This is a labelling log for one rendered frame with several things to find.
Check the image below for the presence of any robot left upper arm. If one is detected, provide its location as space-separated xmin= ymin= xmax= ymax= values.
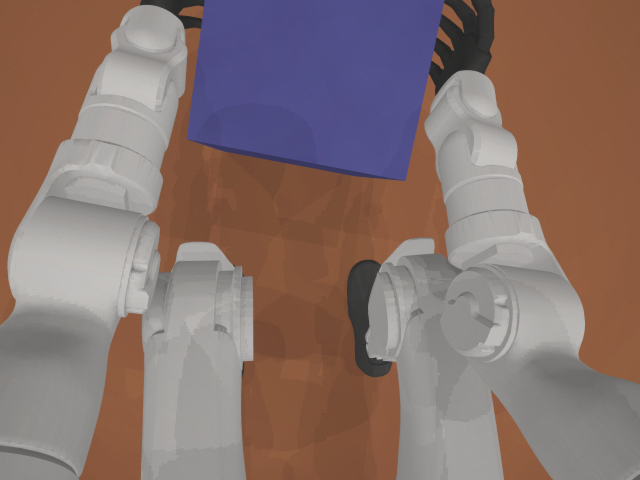
xmin=0 ymin=196 xmax=161 ymax=480

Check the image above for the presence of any robot left thigh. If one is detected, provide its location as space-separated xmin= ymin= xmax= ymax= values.
xmin=141 ymin=260 xmax=253 ymax=480

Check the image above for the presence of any robot thigh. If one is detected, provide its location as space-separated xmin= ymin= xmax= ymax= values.
xmin=141 ymin=260 xmax=253 ymax=480
xmin=372 ymin=253 xmax=504 ymax=480

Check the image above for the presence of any carton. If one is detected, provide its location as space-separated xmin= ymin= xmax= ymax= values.
xmin=187 ymin=0 xmax=445 ymax=181

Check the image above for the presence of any left robot hand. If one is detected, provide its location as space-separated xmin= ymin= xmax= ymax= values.
xmin=140 ymin=0 xmax=205 ymax=29

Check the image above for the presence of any robot right forearm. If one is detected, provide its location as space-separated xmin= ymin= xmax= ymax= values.
xmin=424 ymin=70 xmax=570 ymax=283

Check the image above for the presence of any right robot hand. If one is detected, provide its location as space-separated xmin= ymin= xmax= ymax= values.
xmin=429 ymin=0 xmax=495 ymax=96

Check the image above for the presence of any robot left forearm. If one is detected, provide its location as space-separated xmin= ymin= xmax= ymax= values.
xmin=7 ymin=5 xmax=187 ymax=299

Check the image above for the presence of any robot right upper arm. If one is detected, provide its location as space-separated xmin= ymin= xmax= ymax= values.
xmin=440 ymin=263 xmax=640 ymax=480

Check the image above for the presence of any robot right thigh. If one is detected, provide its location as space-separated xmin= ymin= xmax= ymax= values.
xmin=372 ymin=253 xmax=504 ymax=480

